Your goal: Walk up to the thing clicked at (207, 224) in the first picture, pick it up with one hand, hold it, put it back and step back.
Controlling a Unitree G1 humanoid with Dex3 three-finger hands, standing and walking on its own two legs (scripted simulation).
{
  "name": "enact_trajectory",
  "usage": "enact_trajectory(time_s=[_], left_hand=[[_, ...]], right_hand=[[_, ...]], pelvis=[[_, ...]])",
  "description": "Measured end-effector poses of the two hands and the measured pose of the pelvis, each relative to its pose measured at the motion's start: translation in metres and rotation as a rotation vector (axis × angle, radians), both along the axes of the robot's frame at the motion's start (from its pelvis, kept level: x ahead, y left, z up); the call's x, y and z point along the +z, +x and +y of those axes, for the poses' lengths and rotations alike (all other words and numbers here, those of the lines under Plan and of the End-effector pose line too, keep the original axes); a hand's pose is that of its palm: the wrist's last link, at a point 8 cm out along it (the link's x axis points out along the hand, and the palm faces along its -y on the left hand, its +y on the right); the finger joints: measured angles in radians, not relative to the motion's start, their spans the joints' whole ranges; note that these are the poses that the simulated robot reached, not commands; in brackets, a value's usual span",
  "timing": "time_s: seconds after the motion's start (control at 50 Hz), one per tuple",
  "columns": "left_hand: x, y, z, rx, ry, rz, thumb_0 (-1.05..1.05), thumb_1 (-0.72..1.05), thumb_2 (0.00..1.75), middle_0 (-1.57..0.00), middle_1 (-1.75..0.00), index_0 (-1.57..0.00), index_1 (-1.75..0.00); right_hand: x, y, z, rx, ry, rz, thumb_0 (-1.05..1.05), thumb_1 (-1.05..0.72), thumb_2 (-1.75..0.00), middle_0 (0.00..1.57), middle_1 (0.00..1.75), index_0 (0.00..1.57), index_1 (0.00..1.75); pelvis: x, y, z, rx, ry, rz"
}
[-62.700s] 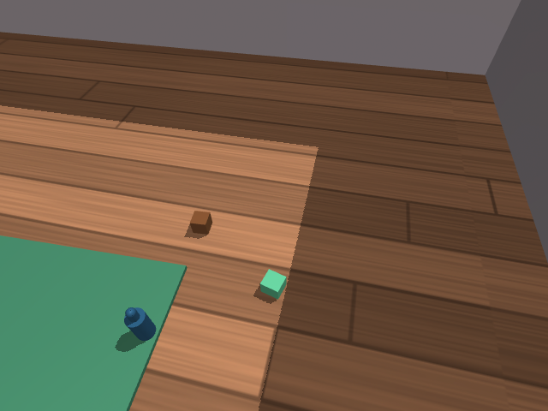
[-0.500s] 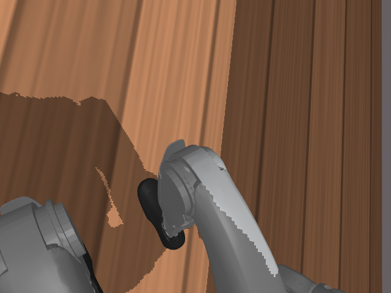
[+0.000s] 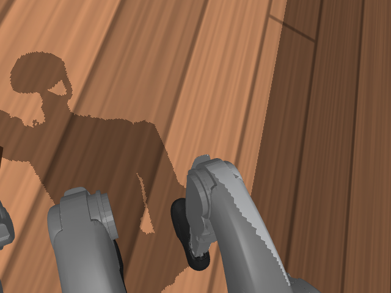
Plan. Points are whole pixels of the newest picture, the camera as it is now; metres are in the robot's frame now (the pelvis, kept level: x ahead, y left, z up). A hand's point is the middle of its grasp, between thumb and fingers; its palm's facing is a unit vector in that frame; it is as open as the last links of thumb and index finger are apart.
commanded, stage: withdraw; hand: left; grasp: from above
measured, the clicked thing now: out of the picture +0.41 +0.38 -0.30
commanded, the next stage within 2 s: home in 0.46 s
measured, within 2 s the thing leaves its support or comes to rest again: neither
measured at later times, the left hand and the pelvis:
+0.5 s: hand out of the picture +0.38 +0.35 -0.14, palm faces -0.48 -0.20 -0.85, open 12.3 cm; pelvis +0.00 -0.01 +0.01, yaw +7 degrees
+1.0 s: hand out of the picture +0.37 +0.35 -0.05, palm faces -0.41 -0.25 -0.88, open 10.3 cm; pelvis +0.00 +0.01 +0.07, yaw +6 degrees
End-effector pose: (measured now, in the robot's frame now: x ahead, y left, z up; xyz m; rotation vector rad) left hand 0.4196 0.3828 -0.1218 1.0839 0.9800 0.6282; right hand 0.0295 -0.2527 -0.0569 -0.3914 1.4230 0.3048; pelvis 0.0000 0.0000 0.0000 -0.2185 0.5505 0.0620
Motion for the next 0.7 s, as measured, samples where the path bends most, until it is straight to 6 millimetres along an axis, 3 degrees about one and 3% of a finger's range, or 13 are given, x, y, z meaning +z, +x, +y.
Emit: enact_trajectory(time_s=[0.08, 0.14, 0.22, 0.3, 0.4, 0.54, 0.64, 0.7], left_hand=[[0.044, -0.011, 0.007, -0.111, 0.052, 0.076, 0.0, -0.2, 0.76, -0.34, -0.77, -0.35, -0.75], [0.063, -0.024, 0.005, -0.186, 0.044, 0.149, 0.0, -0.21, 0.76, -0.33, -0.77, -0.35, -0.75], [0.073, -0.035, -0.007, -0.299, -0.011, 0.22, 0.0, -0.22, 0.77, -0.33, -0.76, -0.34, -0.76], [0.071, -0.036, -0.021, -0.436, -0.039, 0.241, 0.0, -0.23, 0.78, -0.35, -0.75, -0.35, -0.76], [0.06, -0.032, -0.028, -0.58, -0.041, 0.235, 0.0, -0.23, 0.78, -0.36, -0.74, -0.36, -0.75], [0.03, -0.021, -0.025, -0.765, -0.031, 0.254, 0.0, -0.22, 0.77, -0.36, -0.73, -0.36, -0.74], [0.011, -0.003, -0.031, -0.888, -0.034, 0.199, 0.0, -0.23, 0.8, -0.32, -0.75, -0.32, -0.76], [0.013, 0.008, -0.036, -0.938, -0.013, 0.126, 0.0, -0.22, 0.84, -0.3, -0.75, -0.3, -0.76]], right_hand=[[-0.011, 0.033, -0.003, -0.037, 0.008, -0.102, 0.0, -0.9, -0.89, 0.2, 0.3, 0.19, 0.3], [-0.015, 0.058, -0.001, -0.038, 0.03, -0.182, 0.0, -0.9, -0.89, 0.2, 0.3, 0.19, 0.3], [-0.017, 0.081, 0.002, -0.009, 0.052, -0.245, 0.0, -0.9, -0.89, 0.2, 0.3, 0.19, 0.3], [-0.018, 0.092, 0.001, 0.013, 0.034, -0.265, 0.0, -0.91, -0.9, 0.2, 0.3, 0.19, 0.3], [-0.025, 0.09, -0.007, 0.004, -0.025, -0.236, 0.0, -0.91, -0.9, 0.2, 0.3, 0.19, 0.3], [-0.034, 0.072, -0.017, -0.023, -0.134, -0.143, 0.0, -0.91, -0.9, 0.2, 0.3, 0.19, 0.3], [-0.032, 0.056, -0.018, -0.043, -0.204, -0.076, 0.0, -0.9, -0.89, 0.2, 0.3, 0.2, 0.3], [-0.027, 0.05, -0.017, -0.074, -0.241, -0.052, 0.0, -0.9, -0.89, 0.2, 0.3, 0.2, 0.3]], pelvis=[[0.01, 0.003, 0.001, 0.016, 0.025, 0.025], [0.019, 0.001, 0.002, 0.028, 0.048, 0.025], [0.028, -0.004, -0.001, 0.046, 0.081, 0.017], [0.031, -0.008, -0.007, 0.056, 0.105, 0.007], [0.025, -0.007, -0.012, 0.061, 0.119, 0.007], [0.01, -0.002, -0.01, 0.057, 0.102, 0.016], [0.003, -0.001, -0.004, 0.051, 0.075, 0.021], [0.003, 0.001, -0.001, 0.049, 0.059, 0.03]])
